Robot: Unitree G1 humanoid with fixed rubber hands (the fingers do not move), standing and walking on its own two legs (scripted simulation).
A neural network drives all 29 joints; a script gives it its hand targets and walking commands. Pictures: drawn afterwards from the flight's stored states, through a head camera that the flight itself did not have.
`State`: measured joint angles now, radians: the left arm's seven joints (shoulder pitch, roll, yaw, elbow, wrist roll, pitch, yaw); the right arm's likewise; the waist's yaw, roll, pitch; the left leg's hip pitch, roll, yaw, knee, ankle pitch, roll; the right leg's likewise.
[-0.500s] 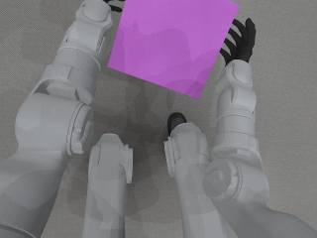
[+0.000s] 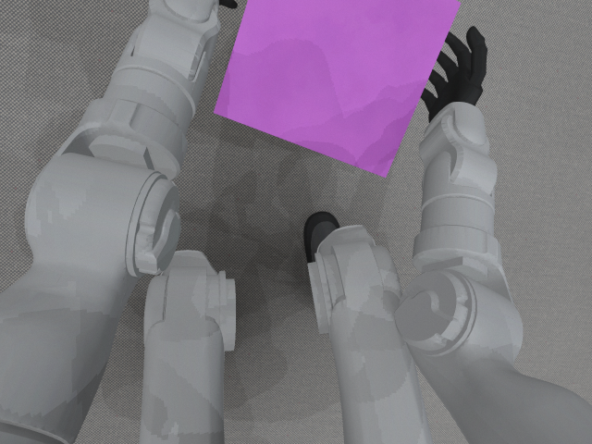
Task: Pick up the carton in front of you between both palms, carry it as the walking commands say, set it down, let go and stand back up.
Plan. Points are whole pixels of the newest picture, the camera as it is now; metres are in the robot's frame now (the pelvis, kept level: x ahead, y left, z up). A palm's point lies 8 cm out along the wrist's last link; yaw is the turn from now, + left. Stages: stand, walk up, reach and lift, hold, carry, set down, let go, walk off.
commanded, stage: set down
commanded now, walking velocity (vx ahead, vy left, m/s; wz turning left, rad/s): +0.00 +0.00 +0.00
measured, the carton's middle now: (313, 70) +0.52 -0.10 -0.27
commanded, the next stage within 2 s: none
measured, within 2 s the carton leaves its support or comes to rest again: rests again in 0.16 s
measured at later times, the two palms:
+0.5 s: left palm out of the picture +0.57 +0.06 -0.18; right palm (447, 90) +0.47 -0.23 -0.16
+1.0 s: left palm (171, 24) +0.56 +0.08 -0.23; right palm (461, 131) +0.43 -0.28 -0.20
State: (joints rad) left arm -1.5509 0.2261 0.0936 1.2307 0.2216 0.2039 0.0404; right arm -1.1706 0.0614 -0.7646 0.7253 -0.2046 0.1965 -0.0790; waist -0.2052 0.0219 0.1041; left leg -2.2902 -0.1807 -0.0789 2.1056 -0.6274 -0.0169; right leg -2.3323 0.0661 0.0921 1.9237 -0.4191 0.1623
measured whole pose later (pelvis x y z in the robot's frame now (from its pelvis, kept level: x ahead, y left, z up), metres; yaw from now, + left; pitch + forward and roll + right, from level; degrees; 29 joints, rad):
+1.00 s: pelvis +0.00 -0.01 -0.01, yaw -1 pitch +44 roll -8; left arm -1.53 0.46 -0.24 1.21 -0.08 0.08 0.02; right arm -1.21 -0.18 -0.48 1.11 0.15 -0.04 -0.09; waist -0.22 -0.05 0.27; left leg -2.31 -0.06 -0.07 2.17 -0.62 0.02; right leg -2.33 0.00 0.00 1.98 -0.41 0.10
